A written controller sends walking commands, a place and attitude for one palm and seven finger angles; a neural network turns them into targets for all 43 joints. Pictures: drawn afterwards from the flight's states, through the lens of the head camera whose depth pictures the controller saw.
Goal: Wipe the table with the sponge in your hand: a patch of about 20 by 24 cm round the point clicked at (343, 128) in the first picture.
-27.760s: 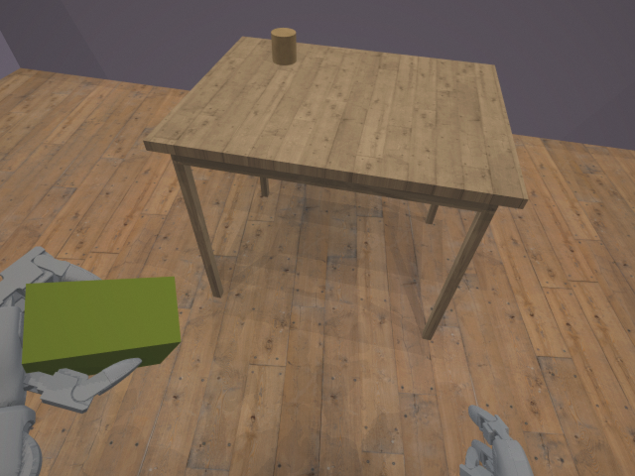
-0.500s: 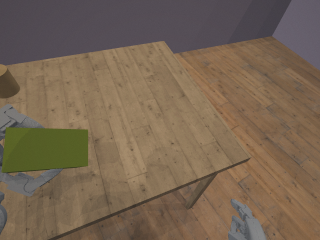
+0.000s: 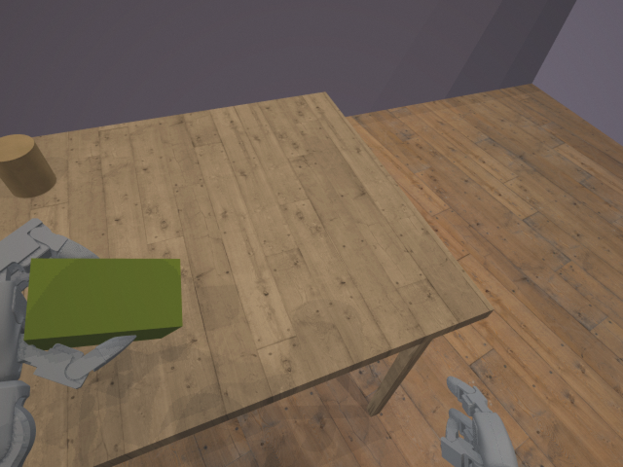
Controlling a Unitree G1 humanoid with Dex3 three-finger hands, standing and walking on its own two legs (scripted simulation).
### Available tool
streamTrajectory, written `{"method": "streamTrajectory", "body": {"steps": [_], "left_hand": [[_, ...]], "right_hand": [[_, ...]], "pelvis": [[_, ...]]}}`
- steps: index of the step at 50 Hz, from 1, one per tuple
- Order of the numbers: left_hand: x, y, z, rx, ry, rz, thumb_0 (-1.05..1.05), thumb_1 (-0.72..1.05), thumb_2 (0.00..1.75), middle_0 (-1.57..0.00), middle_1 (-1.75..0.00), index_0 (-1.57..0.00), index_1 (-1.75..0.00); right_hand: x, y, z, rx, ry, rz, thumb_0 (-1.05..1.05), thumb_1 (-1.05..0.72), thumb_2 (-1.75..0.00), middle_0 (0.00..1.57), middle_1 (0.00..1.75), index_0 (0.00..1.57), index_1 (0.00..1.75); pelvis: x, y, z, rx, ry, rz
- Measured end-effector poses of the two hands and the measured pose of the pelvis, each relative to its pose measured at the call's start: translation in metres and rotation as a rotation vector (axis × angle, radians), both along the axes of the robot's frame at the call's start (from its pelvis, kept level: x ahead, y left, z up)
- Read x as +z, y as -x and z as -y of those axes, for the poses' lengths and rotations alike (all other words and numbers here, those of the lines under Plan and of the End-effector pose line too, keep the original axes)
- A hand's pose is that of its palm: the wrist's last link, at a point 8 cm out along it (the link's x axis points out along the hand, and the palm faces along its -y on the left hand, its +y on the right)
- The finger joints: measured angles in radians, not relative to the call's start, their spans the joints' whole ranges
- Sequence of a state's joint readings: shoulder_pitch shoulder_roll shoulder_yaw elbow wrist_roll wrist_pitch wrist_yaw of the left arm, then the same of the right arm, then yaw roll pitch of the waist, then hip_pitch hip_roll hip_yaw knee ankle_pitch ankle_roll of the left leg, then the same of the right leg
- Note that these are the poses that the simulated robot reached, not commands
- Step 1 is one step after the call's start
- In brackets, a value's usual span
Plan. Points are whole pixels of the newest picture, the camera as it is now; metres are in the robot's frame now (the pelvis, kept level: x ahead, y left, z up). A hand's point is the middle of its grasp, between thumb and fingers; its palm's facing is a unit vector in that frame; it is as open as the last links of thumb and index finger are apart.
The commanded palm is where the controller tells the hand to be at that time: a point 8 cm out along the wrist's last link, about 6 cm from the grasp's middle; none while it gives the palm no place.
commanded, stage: come to a stop and stand still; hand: left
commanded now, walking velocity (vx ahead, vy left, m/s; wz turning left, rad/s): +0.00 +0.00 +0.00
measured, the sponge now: (128, 304) +0.23 +0.21 +0.14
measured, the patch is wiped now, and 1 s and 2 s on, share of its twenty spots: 0.00 0.00 0.00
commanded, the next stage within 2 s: look again from close up in 0.12 s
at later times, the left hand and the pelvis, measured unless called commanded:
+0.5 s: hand (85, 313) +0.21 +0.24 +0.15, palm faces +0.35 -0.86 -0.38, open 10.0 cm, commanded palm +0.15 +0.28 +0.17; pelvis -0.01 +0.00 +0.00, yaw +0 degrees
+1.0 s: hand (117, 303) +0.22 +0.21 +0.16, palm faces +0.34 -0.87 -0.37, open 10.0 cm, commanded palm +0.16 +0.25 +0.17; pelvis -0.01 -0.03 +0.00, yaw -1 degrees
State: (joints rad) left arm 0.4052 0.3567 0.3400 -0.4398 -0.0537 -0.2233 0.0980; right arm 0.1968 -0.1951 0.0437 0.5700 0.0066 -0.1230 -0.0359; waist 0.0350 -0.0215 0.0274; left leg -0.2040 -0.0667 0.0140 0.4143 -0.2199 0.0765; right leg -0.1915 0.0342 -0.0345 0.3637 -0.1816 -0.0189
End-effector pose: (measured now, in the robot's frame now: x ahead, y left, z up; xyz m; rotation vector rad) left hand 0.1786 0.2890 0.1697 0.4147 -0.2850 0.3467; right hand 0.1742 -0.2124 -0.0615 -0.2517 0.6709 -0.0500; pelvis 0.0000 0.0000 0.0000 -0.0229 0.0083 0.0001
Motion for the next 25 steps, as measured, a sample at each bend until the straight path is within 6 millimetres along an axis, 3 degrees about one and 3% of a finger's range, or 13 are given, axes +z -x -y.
{"method": "streamTrajectory", "body": {"steps": [12,25], "left_hand": [[0.0,0.005,0.006,-0.029,-0.026,-0.025,-0.01,-0.5,1.05,-0.72,-1.34,-0.75,-1.35],[-0.001,0.005,0.009,-0.02,-0.027,-0.035,-0.01,-0.5,1.05,-0.72,-1.34,-0.76,-1.35]], "right_hand": [[-0.005,0.028,0.015,-0.053,0.012,-0.032,0.01,-0.9,-0.9,0.2,0.3,0.21,0.3],[-0.006,0.024,0.017,-0.048,0.008,-0.019,0.01,-0.9,-0.9,0.2,0.3,0.21,0.3]], "pelvis": [[0.0,0.008,0.001,-0.003,0.0,0.002],[0.001,0.009,0.004,-0.006,-0.003,-0.001]]}}
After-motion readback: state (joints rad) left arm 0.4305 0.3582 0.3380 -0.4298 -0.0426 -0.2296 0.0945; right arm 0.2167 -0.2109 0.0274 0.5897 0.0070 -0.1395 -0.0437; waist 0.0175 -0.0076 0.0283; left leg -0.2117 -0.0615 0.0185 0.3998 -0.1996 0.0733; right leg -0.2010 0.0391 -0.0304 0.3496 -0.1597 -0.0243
